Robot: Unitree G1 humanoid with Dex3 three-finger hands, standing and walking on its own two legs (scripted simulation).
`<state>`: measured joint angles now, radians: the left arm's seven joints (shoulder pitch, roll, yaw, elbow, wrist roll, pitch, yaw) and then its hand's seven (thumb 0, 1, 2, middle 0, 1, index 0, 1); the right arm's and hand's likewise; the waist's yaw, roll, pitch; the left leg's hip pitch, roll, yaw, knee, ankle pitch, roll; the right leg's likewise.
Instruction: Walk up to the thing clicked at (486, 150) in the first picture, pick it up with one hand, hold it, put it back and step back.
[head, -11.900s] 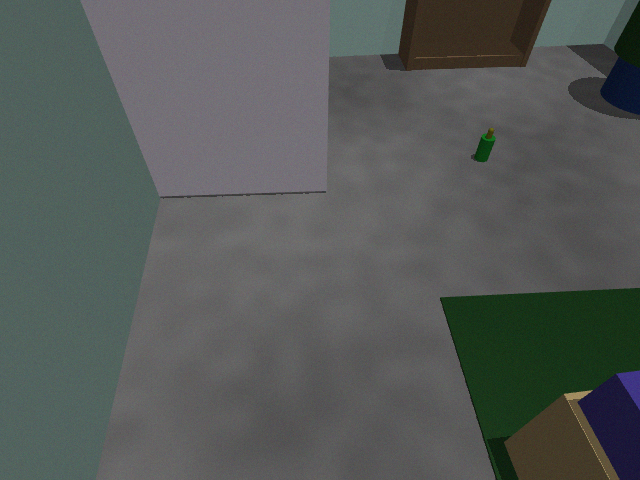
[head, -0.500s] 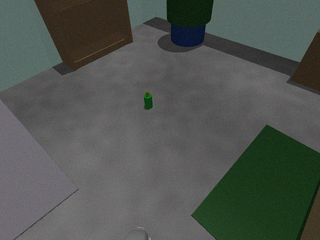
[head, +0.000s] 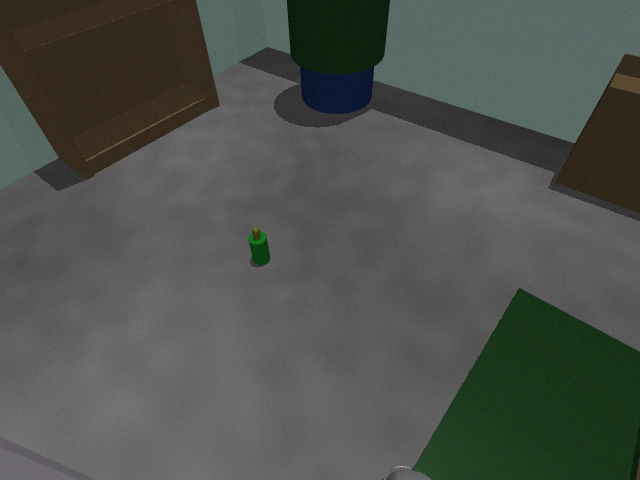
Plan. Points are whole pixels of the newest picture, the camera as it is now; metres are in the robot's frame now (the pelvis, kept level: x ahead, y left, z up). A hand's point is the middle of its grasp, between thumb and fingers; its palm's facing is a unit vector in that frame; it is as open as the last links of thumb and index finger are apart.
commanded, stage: walk up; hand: left
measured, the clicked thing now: (258, 244) +1.05 +0.26 -0.67
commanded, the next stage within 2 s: none
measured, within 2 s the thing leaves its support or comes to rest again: neither
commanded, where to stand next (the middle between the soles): +0.72 +0.05 m, yaw +0 degrees
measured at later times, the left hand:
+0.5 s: hand (105, 433) +0.23 +0.34 -0.17, palm faces -0.03 -0.93 -0.37, open 7.4 cm
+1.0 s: hand (175, 266) +0.53 +0.30 -0.14, palm faces -0.11 -0.93 -0.34, open 7.4 cm
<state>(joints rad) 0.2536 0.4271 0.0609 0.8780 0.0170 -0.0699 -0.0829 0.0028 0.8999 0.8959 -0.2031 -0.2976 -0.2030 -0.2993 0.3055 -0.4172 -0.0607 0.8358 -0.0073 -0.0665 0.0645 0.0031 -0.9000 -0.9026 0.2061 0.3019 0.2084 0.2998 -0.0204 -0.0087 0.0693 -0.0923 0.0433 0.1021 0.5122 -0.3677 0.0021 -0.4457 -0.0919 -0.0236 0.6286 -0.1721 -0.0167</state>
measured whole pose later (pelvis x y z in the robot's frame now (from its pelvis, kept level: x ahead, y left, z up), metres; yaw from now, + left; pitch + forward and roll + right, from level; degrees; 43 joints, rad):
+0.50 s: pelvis +0.20 +0.06 -0.02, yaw -1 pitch -4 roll -2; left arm 0.34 0.45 0.07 0.91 0.02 -0.04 -0.04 0.01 0.90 0.90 -0.21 -0.30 -0.21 -0.30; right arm 0.27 -0.43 -0.09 0.84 -0.02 -0.08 0.07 0.00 -0.90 -0.90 0.20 0.30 0.21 0.30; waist 0.01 -0.02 0.07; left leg -0.37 0.06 0.07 0.71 -0.27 0.03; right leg -0.25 -0.09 0.00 0.91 -0.47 -0.06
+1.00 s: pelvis +0.39 +0.05 +0.00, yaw -1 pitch -3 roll +0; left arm 0.14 0.39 0.05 0.88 0.01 -0.03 -0.07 0.01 0.90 0.90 -0.20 -0.30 -0.20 -0.30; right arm 0.43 -0.39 -0.05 0.87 -0.01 -0.06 0.02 0.00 -0.90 -0.90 0.21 0.30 0.21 0.30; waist -0.06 -0.01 0.11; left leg 0.00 0.01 0.09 0.51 -0.45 0.02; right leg -0.36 -0.02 -0.03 0.52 -0.11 -0.04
